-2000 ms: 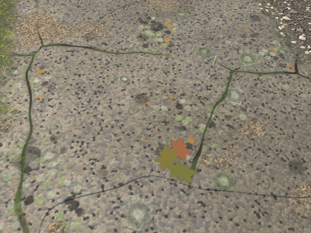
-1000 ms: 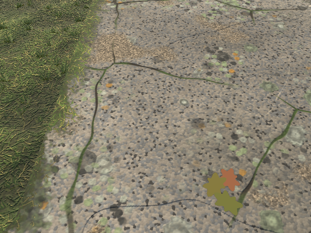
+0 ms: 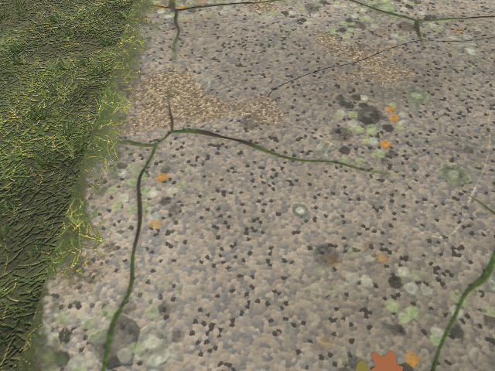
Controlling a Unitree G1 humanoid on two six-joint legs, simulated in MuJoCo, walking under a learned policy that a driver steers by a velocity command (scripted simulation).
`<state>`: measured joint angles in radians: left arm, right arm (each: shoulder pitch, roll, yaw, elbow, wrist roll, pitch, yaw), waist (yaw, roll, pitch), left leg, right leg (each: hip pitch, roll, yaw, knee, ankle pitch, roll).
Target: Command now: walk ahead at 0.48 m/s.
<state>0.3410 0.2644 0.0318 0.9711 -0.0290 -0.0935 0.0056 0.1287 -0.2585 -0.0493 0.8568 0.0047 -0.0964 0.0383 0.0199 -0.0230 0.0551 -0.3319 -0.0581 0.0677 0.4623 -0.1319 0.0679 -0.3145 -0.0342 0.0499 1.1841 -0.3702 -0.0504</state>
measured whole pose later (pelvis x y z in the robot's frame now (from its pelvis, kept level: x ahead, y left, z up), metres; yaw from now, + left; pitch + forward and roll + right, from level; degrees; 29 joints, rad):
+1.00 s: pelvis +0.57 -0.02 -0.01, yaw -3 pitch +2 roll -1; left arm 0.41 0.27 0.05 0.98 -0.01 -0.05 0.01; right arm 0.00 -0.25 -0.04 0.82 0.00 -0.11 0.03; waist 0.06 -0.01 0.04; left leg -0.48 0.02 0.03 0.54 -0.10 0.04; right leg -0.08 0.00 0.04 0.69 -0.47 -0.02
